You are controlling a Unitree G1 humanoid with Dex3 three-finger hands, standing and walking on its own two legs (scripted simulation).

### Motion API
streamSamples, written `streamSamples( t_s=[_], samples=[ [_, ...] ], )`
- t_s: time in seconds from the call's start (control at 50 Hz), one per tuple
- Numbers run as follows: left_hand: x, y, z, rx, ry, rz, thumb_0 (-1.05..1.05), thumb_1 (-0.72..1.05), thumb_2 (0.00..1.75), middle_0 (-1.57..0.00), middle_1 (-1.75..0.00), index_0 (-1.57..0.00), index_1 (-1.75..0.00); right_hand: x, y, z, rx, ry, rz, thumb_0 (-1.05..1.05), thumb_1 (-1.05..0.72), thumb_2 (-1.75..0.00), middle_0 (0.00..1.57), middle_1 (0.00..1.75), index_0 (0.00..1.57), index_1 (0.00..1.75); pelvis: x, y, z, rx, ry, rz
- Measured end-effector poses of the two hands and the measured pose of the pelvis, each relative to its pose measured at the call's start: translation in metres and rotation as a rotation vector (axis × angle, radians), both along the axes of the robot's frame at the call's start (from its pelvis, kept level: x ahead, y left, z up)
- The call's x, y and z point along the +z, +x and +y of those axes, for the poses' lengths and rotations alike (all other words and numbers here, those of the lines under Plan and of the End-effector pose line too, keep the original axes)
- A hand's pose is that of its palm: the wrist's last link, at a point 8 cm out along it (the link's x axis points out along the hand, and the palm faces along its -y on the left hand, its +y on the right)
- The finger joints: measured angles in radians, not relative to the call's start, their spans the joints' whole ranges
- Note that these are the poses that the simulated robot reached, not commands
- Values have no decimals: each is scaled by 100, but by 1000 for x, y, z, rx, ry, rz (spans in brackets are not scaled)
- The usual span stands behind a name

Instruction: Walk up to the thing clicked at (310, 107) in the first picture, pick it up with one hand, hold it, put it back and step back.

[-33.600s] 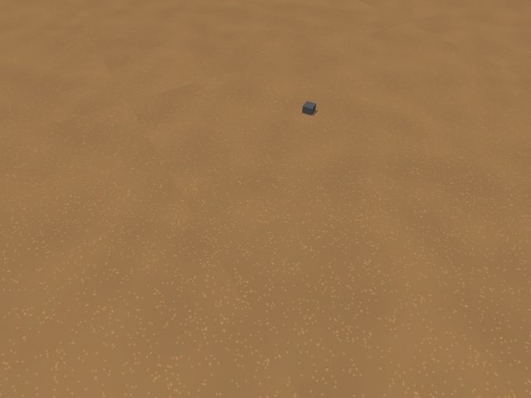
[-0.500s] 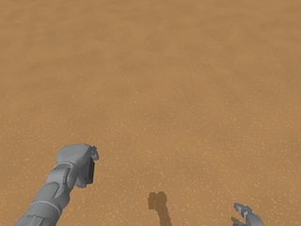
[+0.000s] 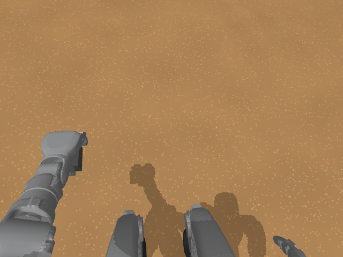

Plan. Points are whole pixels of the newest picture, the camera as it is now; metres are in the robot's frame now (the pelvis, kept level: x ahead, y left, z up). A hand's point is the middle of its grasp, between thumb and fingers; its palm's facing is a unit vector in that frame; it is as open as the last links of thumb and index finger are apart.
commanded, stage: crouch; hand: left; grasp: from above
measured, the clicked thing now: (67, 157) +0.40 +0.26 -0.13
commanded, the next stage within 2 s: lower in 1.28 s
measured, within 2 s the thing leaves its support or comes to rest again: neither
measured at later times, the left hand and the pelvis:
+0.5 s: hand (85, 173) +0.40 +0.27 -0.33, palm faces -0.45 -0.02 -0.89, open 9.4 cm; pelvis -0.02 +0.00 -0.18, yaw -2 degrees
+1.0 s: hand (89, 176) +0.42 +0.28 -0.43, palm faces -0.46 -0.03 -0.89, open 9.4 cm; pelvis -0.03 +0.00 -0.26, yaw -4 degrees
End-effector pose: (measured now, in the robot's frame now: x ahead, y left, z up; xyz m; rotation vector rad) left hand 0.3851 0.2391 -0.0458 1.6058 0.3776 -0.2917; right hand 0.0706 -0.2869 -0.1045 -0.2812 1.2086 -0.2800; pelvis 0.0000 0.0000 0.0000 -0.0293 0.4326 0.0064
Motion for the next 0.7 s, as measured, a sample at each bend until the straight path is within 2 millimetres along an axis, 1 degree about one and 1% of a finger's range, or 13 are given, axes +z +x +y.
streamSamples(
  t_s=[0.06, 0.12, 0.18, 0.24, 0.36, 0.44, 0.52, 0.58, 0.7],
  samples=[
    [-30, 7, 2, 8, -6, -4, -3, 14, 32, -73, -47, -76, -43, -31, -22, 4, -17, 0, 47, 0, -90, -90, 20, 30, 20, 30, -27, -7, 2, 0, -5, 49],
    [-60, 13, 5, 17, -7, 0, -3, 14, 32, -73, -47, -76, -43, -60, -39, 9, -30, 9, 89, 0, -90, -90, 20, 30, 20, 30, -53, -13, 3, -2, -8, 89],
    [-90, 16, 8, 31, -8, 15, -3, 14, 32, -72, -48, -75, -44, -88, -49, 15, -32, 24, 118, 0, -90, -90, 20, 30, 20, 30, -77, -17, 4, -3, -13, 124],
    [-120, 17, 13, 45, -25, 34, -3, 15, 32, -71, -48, -75, -44, -112, -54, 20, -23, 40, 135, 0, -90, -90, 21, 30, 20, 30, -99, -20, 5, -4, -18, 153],
    [-179, 17, 21, 30, -49, 73, -3, 16, 31, -70, -49, -74, -45, -151, -47, 23, 28, 49, 150, 0, -90, -90, 21, 30, 20, 30, -139, -23, 4, 1, -33, 199],
    [-210, 21, 25, 13, -68, 58, -3, 16, 31, -70, -49, -74, -44, -171, -37, 21, 79, 43, 162, 0, -90, -90, 21, 30, 20, 30, -162, -23, 2, 3, -44, 219],
    [-234, 26, 29, 11, -70, 40, -2, 16, 31, -71, -49, -75, -44, -186, -28, 16, 116, 33, 168, 0, -89, -90, 21, 30, 20, 30, -181, -22, 1, 2, -52, 229],
    [-248, 30, 33, 21, -62, 32, -2, 15, 31, -71, -49, -75, -44, -196, -24, 12, 132, 28, 171, 0, -90, -90, 21, 30, 20, 30, -192, -22, 0, -1, -57, 232],
    [-272, 36, 38, 47, -57, 41, -2, 15, 31, -71, -48, -76, -43, -212, -27, 7, 142, 30, 190, 0, -90, -90, 21, 30, 20, 30, -210, -23, 0, -13, -63, 229]
  ],
)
